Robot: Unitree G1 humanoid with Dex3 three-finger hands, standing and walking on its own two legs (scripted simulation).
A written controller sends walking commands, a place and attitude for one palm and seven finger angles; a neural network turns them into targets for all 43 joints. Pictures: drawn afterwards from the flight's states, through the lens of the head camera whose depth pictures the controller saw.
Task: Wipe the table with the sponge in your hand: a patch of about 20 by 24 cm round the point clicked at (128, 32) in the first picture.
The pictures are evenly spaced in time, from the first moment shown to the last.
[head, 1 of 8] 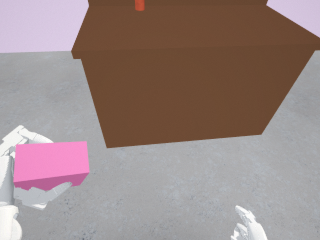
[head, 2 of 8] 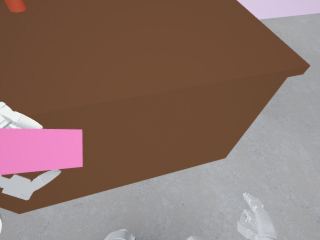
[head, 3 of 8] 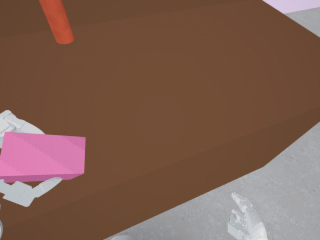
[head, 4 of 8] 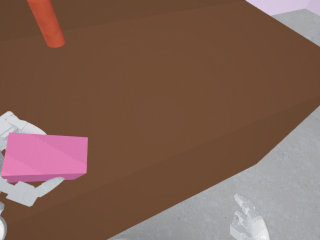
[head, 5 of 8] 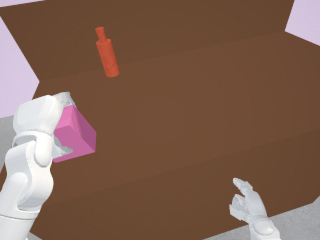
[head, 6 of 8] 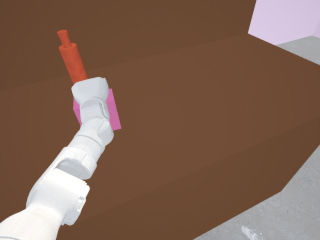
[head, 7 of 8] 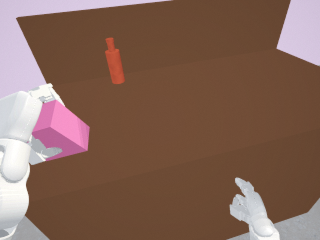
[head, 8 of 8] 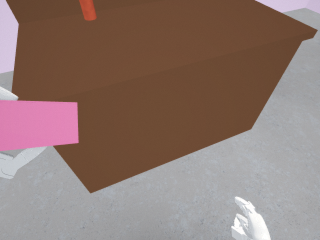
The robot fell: no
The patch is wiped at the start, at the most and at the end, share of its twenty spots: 0.00 0.95 0.95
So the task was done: yes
